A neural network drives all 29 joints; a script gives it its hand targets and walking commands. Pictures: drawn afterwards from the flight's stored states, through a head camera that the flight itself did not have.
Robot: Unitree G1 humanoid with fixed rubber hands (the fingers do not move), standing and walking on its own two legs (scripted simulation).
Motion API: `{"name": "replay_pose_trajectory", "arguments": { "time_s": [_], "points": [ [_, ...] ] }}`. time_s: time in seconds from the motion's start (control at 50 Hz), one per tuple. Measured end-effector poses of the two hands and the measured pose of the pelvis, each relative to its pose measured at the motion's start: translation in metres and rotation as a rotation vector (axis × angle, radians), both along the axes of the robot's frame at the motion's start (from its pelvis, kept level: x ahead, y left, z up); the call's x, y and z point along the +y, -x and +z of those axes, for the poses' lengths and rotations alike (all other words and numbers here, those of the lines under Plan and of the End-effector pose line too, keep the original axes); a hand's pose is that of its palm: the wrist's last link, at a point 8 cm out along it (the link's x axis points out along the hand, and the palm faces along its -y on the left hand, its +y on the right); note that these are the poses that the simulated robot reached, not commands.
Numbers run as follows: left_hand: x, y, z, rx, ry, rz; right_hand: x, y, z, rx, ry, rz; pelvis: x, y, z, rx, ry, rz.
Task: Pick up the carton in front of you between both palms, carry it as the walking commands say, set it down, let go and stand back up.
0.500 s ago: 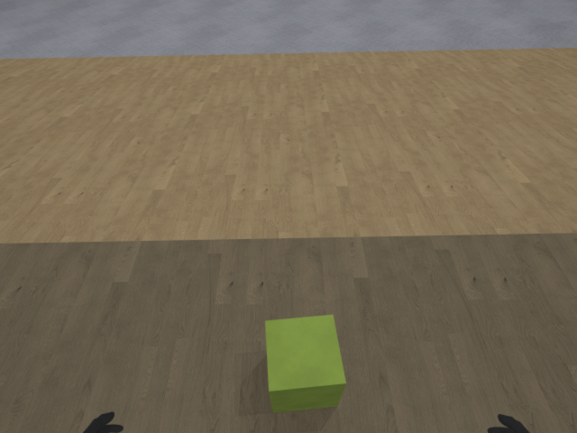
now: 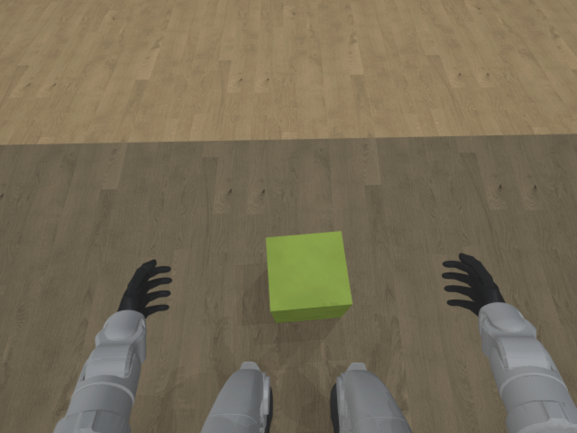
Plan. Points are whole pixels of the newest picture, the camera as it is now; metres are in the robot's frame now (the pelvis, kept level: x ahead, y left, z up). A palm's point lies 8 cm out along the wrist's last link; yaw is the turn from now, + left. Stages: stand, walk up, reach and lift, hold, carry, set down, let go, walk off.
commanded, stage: reach and lift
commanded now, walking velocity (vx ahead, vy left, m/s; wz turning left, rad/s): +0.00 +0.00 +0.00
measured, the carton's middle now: (306, 280) +0.43 -0.01 -0.59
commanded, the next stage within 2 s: none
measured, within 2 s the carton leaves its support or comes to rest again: neither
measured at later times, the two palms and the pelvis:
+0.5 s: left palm (204, 230) +0.42 +0.18 -0.15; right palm (417, 212) +0.46 -0.20 -0.15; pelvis -0.08 -0.01 -0.07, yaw +0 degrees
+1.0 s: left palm (226, 266) +0.42 +0.19 -0.38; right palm (387, 256) +0.45 -0.20 -0.38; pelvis -0.07 +0.00 -0.22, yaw +2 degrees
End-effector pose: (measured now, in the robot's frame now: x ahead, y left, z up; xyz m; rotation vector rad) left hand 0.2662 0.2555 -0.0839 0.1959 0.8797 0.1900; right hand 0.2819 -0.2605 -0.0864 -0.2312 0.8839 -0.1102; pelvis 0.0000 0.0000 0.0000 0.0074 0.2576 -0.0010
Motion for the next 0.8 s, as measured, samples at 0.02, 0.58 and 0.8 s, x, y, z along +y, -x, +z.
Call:
{"name": "replay_pose_trajectory", "arguments": {
  "time_s": [0.02,0.58,0.8],
  "points": [
    [-0.003,-0.006,-0.004,-0.011,0.007,0.004,0.002,-0.008,-0.004,-0.010,-0.007,0.002,0.000,0.003,-0.004,0.025,-0.001,0.000],
    [-0.075,-0.166,-0.086,-0.246,0.123,0.084,0.060,-0.188,-0.081,-0.224,-0.158,0.042,-0.010,0.076,-0.076,0.471,-0.019,-0.004],
    [-0.072,-0.161,-0.179,-0.207,0.122,0.094,0.065,-0.181,-0.177,-0.190,-0.155,0.007,-0.010,0.053,-0.125,0.641,-0.021,0.004]
  ]
}}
